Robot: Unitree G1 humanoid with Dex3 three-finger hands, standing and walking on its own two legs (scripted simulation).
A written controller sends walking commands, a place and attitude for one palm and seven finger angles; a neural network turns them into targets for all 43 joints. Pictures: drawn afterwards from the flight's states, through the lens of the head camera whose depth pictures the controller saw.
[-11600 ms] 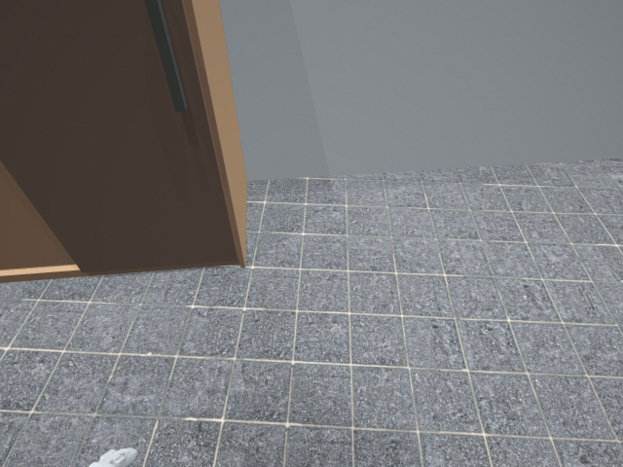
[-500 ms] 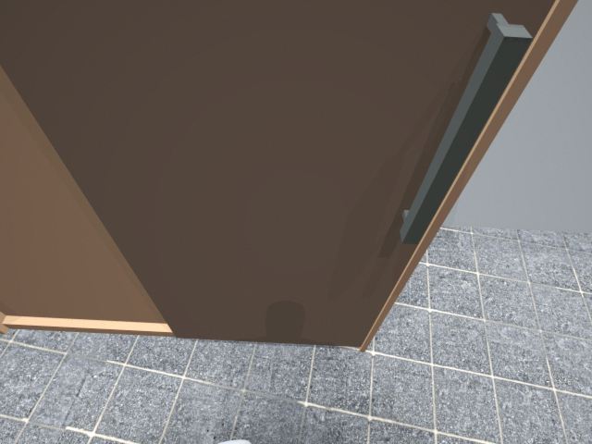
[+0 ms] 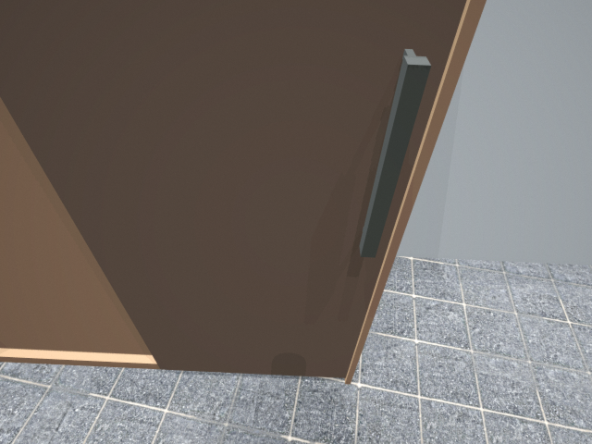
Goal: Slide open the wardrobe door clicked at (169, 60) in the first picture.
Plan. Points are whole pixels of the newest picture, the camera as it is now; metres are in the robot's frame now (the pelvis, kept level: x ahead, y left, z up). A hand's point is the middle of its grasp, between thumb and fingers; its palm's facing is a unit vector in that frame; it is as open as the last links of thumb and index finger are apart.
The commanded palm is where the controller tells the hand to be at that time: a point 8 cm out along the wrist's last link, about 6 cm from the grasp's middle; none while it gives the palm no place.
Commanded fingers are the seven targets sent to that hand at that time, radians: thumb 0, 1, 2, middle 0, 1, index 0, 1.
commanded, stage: come to a stop and stand still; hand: right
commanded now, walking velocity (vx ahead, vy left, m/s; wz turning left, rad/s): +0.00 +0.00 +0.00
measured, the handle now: (384, 169) +0.47 -0.11 +0.15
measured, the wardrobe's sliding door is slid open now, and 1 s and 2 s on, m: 0.00 0.00 0.00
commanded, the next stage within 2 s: look again from close up in 0.94 s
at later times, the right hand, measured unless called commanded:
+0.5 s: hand out of the picture +0.01 -0.16 -0.16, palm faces +0.00 +0.98 -0.19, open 7.4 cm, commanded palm none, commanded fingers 0.00 -0.90 -0.90 0.20 0.30 0.20 0.30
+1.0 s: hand out of the picture +0.03 -0.14 -0.16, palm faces +0.01 +0.98 -0.19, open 7.4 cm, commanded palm none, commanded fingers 0.00 -0.90 -0.90 0.20 0.30 0.20 0.30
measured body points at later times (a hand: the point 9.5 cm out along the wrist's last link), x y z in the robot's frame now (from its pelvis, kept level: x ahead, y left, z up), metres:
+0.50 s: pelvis +0.01 +0.00 +0.01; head +0.01 +0.01 +0.46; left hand +0.01 +0.23 -0.15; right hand +0.01 -0.22 -0.14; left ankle +0.03 +0.13 -0.73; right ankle +0.03 -0.08 -0.73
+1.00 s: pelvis +0.02 +0.02 +0.01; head +0.03 +0.03 +0.46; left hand +0.02 +0.24 -0.15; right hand +0.03 -0.20 -0.14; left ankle +0.03 +0.13 -0.73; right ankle +0.03 -0.08 -0.73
